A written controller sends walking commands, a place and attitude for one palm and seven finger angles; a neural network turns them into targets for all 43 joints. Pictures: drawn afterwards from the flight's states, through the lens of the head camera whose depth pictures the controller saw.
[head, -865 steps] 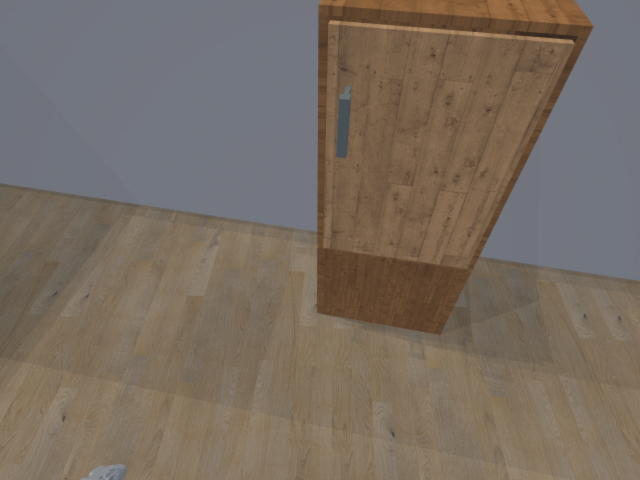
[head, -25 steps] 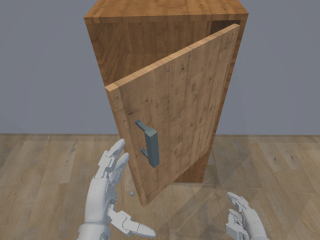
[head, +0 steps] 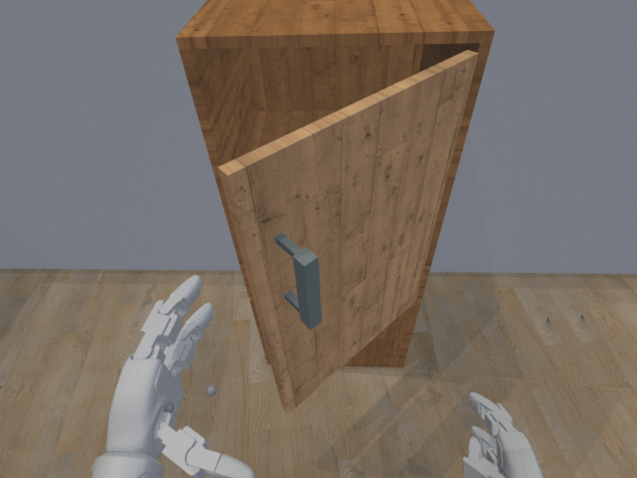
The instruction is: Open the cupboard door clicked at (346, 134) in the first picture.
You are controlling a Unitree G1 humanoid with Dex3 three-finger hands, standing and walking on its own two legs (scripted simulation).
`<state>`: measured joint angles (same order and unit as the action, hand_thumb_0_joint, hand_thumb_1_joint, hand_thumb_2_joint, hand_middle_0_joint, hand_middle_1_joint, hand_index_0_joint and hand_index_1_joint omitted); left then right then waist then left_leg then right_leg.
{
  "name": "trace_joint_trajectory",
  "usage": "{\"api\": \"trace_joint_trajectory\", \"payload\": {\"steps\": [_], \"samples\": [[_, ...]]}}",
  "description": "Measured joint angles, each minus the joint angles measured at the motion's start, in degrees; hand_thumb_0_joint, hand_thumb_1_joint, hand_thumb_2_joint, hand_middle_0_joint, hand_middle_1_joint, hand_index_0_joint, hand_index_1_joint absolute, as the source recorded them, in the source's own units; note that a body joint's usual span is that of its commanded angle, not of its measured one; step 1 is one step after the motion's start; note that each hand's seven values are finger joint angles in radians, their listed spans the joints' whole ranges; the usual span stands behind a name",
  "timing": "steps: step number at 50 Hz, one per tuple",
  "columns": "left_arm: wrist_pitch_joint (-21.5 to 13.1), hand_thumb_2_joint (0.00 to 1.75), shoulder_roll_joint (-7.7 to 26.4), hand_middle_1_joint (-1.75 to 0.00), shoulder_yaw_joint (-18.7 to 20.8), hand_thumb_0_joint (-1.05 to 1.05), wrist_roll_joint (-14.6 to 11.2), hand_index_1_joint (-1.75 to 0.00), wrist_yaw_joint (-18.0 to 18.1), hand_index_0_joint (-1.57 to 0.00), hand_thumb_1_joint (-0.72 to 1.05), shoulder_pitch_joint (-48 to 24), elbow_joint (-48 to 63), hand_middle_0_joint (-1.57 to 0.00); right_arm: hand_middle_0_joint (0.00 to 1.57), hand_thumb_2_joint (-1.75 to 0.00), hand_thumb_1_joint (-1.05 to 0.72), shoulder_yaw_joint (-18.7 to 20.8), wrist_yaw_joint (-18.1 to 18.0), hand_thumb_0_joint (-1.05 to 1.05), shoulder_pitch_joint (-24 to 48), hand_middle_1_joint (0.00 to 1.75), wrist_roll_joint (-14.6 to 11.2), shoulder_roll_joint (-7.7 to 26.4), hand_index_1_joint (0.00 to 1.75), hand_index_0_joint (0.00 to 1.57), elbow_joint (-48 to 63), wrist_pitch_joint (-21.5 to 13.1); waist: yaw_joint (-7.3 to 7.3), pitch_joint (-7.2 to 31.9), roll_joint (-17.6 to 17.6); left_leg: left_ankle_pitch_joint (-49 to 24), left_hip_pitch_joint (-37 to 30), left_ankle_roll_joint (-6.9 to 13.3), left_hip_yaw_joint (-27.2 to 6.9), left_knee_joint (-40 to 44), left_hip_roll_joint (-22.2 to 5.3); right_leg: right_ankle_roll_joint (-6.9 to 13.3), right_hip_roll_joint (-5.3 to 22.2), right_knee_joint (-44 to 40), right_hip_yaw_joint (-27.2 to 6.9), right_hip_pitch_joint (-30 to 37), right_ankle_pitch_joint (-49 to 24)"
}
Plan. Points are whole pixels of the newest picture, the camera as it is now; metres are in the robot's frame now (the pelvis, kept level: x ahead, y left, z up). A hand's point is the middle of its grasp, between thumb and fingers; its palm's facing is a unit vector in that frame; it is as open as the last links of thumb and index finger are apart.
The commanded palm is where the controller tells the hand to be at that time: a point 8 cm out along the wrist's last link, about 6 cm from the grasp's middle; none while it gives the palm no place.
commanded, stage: draw the hand back to the body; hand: left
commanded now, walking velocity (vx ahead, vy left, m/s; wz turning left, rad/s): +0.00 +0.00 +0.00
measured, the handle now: (298, 282) +0.33 +0.05 +0.10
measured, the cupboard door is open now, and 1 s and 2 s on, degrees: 43 43 43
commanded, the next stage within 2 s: step back with the hand held close in 1.38 s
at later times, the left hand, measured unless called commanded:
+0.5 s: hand (114, 372) +0.19 +0.20 +0.14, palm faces +0.18 -0.95 -0.27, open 15.0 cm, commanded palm +0.15 +0.26 +0.17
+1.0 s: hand (18, 315) +0.22 +0.28 +0.20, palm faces +0.41 -0.82 -0.41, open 9.2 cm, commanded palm +0.16 +0.33 +0.21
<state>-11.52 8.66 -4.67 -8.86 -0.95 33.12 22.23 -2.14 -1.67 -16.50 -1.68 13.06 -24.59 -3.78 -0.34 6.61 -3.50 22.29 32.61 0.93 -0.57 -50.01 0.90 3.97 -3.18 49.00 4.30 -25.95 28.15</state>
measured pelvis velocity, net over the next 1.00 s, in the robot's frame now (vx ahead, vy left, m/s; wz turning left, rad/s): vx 0.03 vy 0.03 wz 0.00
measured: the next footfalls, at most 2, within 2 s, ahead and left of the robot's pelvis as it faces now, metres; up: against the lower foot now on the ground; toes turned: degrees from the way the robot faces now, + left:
none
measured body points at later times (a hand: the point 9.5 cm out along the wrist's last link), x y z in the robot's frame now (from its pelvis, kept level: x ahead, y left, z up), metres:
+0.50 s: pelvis +0.01 +0.03 +0.03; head +0.00 +0.01 +0.48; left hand +0.17 +0.25 +0.16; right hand +0.21 -0.18 -0.04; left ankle +0.03 +0.11 -0.70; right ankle -0.03 -0.07 -0.70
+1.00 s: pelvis +0.03 +0.03 +0.04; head +0.01 +0.01 +0.49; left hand +0.19 +0.32 +0.22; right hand +0.21 -0.19 -0.04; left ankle +0.03 +0.11 -0.70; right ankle -0.03 -0.07 -0.70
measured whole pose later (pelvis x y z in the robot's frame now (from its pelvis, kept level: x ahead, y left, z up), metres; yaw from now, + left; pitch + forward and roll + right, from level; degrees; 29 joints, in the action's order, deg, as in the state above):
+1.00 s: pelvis +0.03 +0.03 +0.04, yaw +0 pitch -2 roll +0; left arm -3.6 20.5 17.5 -4.5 6.3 28.6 24.0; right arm -2.2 -3.7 -11.2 -0.5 13.3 -34.9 -4.1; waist -3.4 0.4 -3.2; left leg 12.9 9.9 3.0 0.5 -25.1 3.0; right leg 1.7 -1.5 22.3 2.2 -2.9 17.1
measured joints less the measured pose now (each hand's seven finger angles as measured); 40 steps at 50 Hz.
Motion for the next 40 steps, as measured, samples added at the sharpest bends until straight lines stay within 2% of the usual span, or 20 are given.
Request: {"api": "trace_joint_trajectory", "payload": {"steps": [16,20,24,30,40], "samples": [[7.50,0.31,2.75,-0.30,5.69,-0.01,-3.36,-0.30,-3.67,-0.15,-0.47,0.22,5.68,-0.15,0.20,-0.90,-0.91,-0.91,-0.85,0.02,1.13,0.30,-0.70,0.24,0.30,0.20,-1.45,-3.48,-1.36,-0.32,0.16,-1.16,-4.43,1.51,0.31,4.16,0.87,-1.42,0.74,-5.48,-0.49,5.03,-1.98],[8.78,0.34,5.69,-0.30,6.09,-0.01,1.95,-0.30,1.06,-0.15,-0.40,1.08,7.07,-0.16,0.20,-0.90,-0.91,-1.36,-2.00,0.02,1.89,0.30,0.06,-0.19,0.30,0.20,-2.39,-2.27,-1.80,-1.21,0.23,-2.17,-7.44,1.79,0.33,6.94,1.17,-1.66,0.98,-8.52,-0.64,8.14,-3.14],[9.28,0.39,7.07,-0.30,7.07,-0.01,4.24,-0.30,4.36,-0.16,-0.29,1.58,6.63,-0.16,0.20,-0.90,-0.91,-1.87,-2.55,0.02,2.68,0.30,0.59,-0.42,0.30,0.20,-3.60,-1.33,-2.10,-2.67,0.02,-3.91,-10.89,2.02,0.38,10.85,1.51,-2.06,1.27,-12.66,-0.84,11.65,-5.06],[9.07,0.47,7.99,-0.30,9.80,-0.01,5.29,-0.30,6.64,-0.16,-0.10,-0.16,4.90,-0.17,0.20,-0.90,-0.91,-2.33,-2.66,0.02,3.73,0.30,1.12,-0.57,0.30,0.20,-6.13,-1.26,-2.57,-4.68,0.03,-6.31,-15.37,2.34,0.53,16.24,2.04,-2.45,1.74,-17.95,-1.16,16.00,-7.52],[8.39,0.62,9.70,-0.30,15.71,0.00,5.12,-0.30,7.15,-0.18,0.25,-2.21,3.39,-0.19,0.20,-0.90,-0.90,-1.54,-2.19,0.02,4.89,0.30,1.40,-0.44,0.30,0.21,-8.88,-0.90,-2.78,-5.94,0.36,-8.62,-20.59,2.44,1.08,22.43,2.32,-2.66,1.99,-23.97,-1.98,20.90,-10.04]]}}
